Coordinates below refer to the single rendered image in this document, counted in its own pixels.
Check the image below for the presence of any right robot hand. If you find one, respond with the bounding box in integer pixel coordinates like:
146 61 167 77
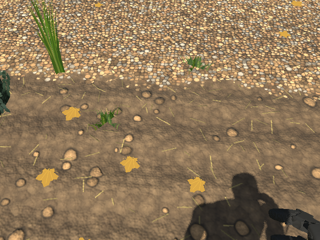
268 208 320 240

